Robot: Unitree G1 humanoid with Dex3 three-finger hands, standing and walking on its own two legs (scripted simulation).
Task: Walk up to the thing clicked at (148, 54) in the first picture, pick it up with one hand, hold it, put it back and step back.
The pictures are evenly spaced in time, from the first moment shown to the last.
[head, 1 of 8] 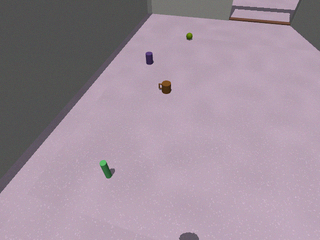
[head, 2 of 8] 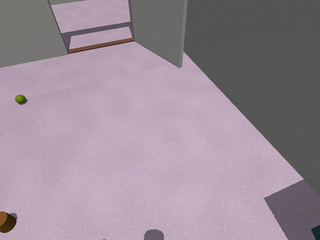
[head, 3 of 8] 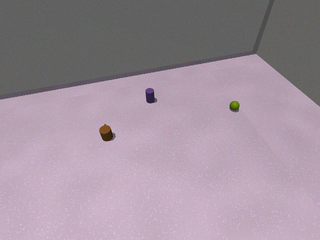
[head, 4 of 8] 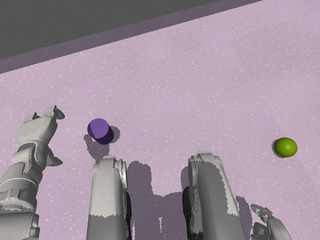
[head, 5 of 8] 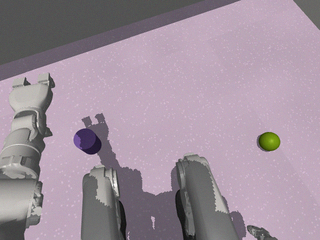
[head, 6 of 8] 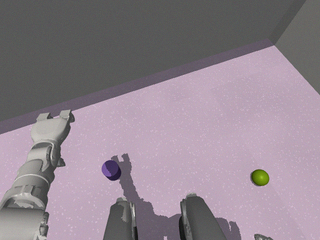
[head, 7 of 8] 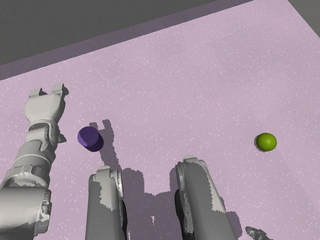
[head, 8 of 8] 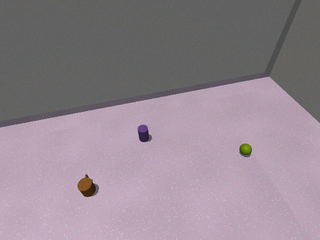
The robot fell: no
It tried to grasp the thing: yes
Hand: left
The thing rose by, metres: 0.00
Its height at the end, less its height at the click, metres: +0.00
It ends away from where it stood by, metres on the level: 0.00
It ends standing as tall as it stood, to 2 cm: yes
